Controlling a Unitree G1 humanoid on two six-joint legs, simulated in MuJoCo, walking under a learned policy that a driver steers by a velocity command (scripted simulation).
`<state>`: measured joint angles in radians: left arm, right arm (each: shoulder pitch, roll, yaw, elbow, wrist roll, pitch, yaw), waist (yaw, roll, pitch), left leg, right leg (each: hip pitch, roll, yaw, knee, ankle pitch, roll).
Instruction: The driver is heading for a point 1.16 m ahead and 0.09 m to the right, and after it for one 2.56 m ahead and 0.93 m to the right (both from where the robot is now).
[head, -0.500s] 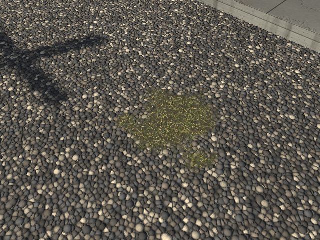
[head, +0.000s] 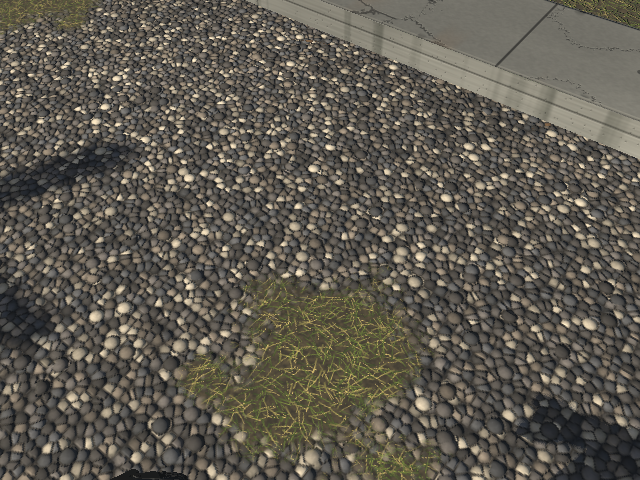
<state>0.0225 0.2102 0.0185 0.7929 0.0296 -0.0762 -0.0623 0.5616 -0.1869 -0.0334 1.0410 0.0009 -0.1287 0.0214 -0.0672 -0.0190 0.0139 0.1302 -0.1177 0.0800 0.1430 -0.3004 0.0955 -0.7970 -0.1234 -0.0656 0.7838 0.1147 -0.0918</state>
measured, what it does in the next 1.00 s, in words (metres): walks ahead: right foot, then left foot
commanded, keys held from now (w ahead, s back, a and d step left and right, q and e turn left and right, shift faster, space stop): w+shift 0.62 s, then w+e+shift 0.08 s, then e+shift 0.30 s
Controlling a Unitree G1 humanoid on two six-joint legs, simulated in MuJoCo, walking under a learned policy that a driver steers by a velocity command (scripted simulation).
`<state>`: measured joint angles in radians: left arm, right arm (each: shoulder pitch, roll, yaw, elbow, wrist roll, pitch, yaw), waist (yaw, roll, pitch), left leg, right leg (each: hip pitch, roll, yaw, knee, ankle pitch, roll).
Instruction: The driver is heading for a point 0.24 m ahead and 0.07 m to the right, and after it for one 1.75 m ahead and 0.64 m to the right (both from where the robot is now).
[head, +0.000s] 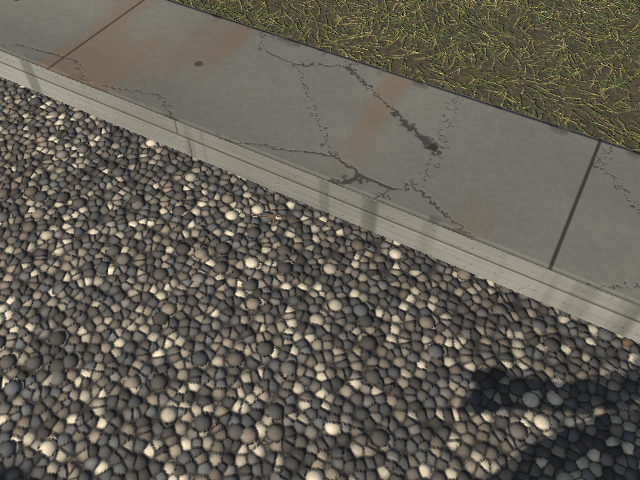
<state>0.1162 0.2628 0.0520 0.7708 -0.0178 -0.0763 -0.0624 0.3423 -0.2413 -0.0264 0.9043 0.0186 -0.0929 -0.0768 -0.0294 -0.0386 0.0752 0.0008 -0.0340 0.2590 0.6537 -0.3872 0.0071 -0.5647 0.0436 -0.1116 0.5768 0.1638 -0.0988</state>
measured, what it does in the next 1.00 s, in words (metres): walks ahead, turning right: left foot, then right foot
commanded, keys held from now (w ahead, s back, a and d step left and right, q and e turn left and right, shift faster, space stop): e+shift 0.60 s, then q+shift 0.40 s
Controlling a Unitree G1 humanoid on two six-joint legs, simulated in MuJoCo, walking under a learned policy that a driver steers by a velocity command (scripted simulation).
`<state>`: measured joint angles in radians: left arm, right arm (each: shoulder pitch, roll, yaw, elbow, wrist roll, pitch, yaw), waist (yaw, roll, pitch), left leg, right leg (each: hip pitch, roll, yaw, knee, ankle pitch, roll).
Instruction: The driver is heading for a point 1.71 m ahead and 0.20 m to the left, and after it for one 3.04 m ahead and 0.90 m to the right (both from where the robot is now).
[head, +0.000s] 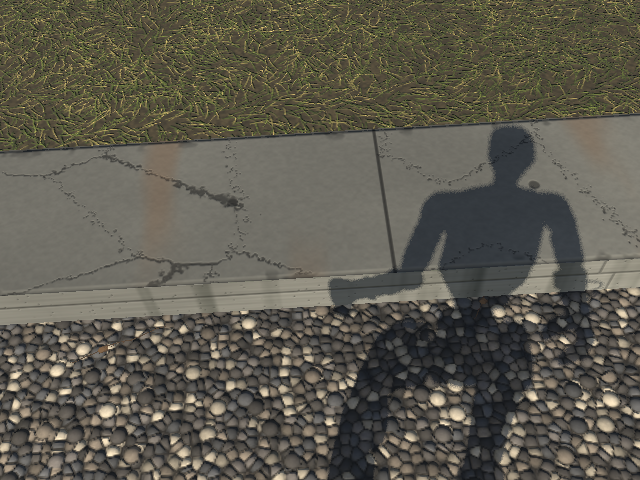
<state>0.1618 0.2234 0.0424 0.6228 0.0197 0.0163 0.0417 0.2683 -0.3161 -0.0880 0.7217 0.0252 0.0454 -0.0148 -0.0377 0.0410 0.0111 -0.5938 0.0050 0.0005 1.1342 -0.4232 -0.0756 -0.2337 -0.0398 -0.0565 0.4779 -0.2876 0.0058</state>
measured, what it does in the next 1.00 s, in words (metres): walks ahead: left foot, then right foot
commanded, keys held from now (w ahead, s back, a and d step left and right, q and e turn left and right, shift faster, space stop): q+shift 0.18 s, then w+q+shift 0.14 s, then w+e+shift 0.68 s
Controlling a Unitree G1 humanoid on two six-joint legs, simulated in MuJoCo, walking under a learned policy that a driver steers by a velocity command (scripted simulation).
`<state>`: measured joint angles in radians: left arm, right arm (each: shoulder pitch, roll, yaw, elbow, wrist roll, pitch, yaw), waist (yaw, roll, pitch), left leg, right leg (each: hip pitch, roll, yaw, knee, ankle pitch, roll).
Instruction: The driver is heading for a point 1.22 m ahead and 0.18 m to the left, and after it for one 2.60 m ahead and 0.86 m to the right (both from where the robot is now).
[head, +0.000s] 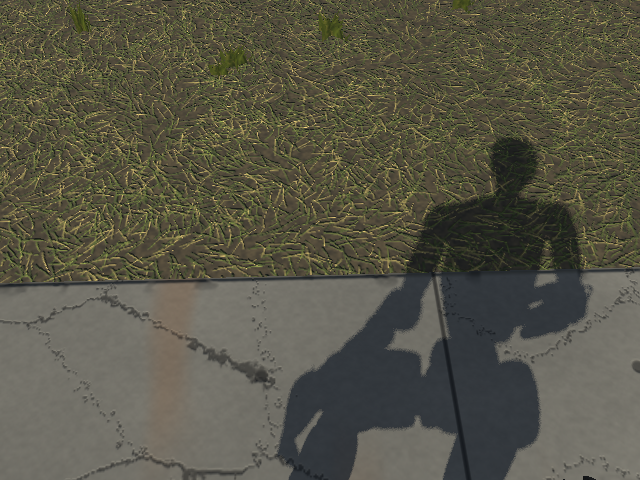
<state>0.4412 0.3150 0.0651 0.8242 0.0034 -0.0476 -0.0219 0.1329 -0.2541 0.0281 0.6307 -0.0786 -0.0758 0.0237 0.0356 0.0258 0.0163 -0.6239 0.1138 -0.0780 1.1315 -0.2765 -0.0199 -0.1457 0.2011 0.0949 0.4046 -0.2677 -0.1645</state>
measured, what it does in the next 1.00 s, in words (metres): climbs, turning left: left foot, then right foot 0.12 m higher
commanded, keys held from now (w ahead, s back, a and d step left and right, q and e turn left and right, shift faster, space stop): w+e+shift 0.06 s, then w+q+shift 0.94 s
